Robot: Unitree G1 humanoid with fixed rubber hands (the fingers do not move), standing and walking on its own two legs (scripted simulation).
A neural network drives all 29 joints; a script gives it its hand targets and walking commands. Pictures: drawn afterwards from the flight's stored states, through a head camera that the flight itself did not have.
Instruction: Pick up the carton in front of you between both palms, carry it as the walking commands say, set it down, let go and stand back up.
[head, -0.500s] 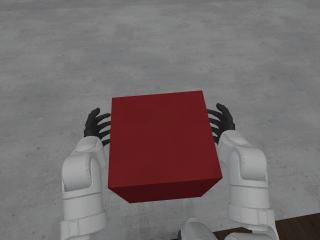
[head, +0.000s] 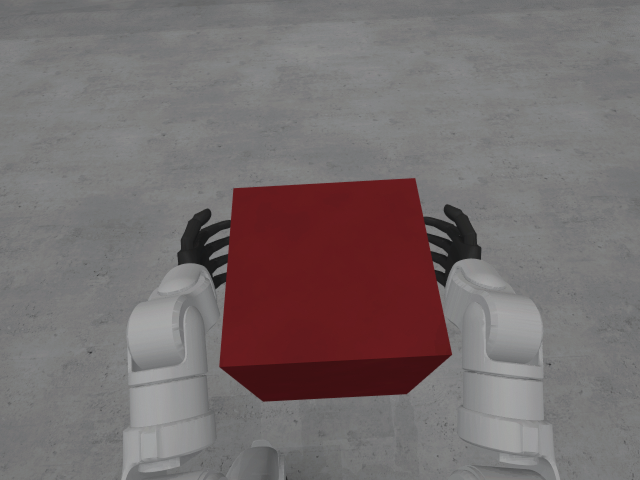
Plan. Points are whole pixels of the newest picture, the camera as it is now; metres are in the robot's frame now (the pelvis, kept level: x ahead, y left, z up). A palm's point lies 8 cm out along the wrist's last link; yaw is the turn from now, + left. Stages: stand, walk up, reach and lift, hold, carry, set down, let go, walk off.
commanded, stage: carry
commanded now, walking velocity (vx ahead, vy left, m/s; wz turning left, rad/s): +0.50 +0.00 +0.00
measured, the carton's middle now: (330, 303) +0.33 +0.01 +0.02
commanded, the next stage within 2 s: none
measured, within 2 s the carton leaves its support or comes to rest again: neither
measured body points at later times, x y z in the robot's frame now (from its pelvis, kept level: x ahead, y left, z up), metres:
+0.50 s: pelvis +0.32 +0.03 +0.00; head +0.33 +0.04 +0.45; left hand +0.60 +0.17 +0.09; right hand +0.58 -0.13 +0.09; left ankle +0.24 +0.10 -0.75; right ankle +0.43 -0.13 -0.70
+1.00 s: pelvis +0.62 -0.02 +0.00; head +0.59 -0.04 +0.45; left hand +0.86 +0.13 +0.10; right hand +0.87 -0.17 +0.09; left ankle +0.75 +0.14 -0.70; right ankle +0.56 -0.10 -0.75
